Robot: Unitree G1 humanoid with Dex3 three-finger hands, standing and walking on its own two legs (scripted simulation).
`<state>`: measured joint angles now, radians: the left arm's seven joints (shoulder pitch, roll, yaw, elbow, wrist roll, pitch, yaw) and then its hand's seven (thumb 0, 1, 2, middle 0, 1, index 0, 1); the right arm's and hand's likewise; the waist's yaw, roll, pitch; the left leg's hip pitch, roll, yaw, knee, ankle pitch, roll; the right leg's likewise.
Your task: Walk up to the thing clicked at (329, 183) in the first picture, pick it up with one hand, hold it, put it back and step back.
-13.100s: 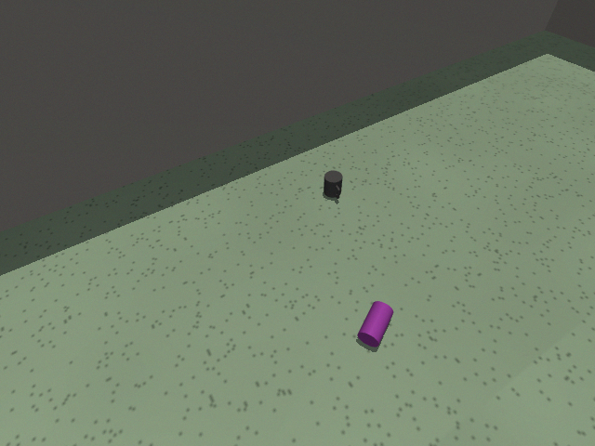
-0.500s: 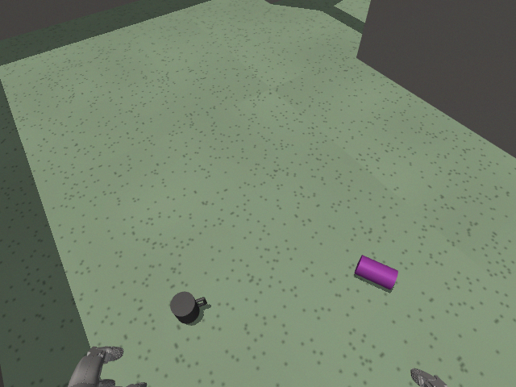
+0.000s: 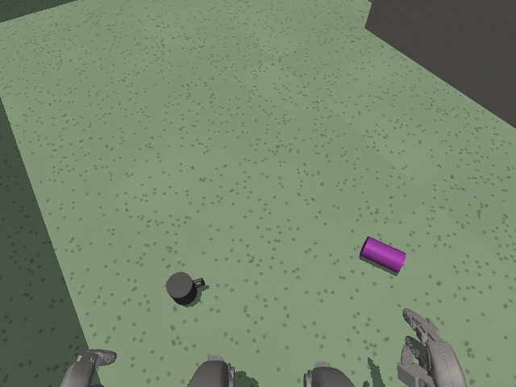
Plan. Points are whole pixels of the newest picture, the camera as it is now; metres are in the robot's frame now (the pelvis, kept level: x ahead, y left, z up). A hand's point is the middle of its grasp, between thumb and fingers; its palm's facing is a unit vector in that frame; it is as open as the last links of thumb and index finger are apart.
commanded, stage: rise first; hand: left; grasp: from above
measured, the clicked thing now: (187, 287) +0.45 +0.27 -0.64
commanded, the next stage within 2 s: none
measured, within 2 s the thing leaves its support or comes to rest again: neither
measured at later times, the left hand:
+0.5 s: hand (118, 386) +0.15 +0.28 -0.22, palm faces -0.31 -0.74 -0.60, open 14.1 cm
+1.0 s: hand (137, 327) +0.28 +0.33 -0.40, palm faces -0.48 -0.27 -0.83, open 14.0 cm
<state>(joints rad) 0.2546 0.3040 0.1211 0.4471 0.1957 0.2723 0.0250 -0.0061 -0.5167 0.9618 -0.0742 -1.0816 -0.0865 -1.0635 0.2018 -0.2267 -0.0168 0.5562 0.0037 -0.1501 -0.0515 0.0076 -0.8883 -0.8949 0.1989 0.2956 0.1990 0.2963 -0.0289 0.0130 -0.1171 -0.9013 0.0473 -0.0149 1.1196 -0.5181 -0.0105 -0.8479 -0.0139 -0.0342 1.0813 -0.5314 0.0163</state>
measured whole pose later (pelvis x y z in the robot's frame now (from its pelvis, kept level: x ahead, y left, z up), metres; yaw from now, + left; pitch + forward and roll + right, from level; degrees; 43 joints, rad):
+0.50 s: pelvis -0.03 +0.00 -0.08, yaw +0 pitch +26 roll -2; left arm 0.10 0.40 0.12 0.55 0.40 0.10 0.04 -0.01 -0.51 0.97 -0.05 -1.07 -0.06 -1.06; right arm 0.15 -0.26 -0.03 0.58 0.00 -0.23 -0.02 0.01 -0.84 -0.88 0.20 0.30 0.20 0.30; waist -0.02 0.01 -0.17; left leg -1.34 0.04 -0.03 1.49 -0.61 -0.01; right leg -1.29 -0.02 -0.03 1.47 -0.64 0.01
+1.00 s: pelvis -0.09 +0.00 -0.27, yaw -4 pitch +34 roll -5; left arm -0.54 0.67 0.21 0.97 0.91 -0.25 0.07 0.00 -0.52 1.03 -0.05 -1.08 -0.05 -1.08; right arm 0.10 -0.28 -0.05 0.73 -0.04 -0.12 0.07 0.01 -0.85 -0.89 0.20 0.30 0.20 0.30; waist -0.03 0.01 -0.10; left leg -2.06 0.05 -0.09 2.12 -0.65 -0.01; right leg -2.00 0.00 -0.05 2.09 -0.68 0.01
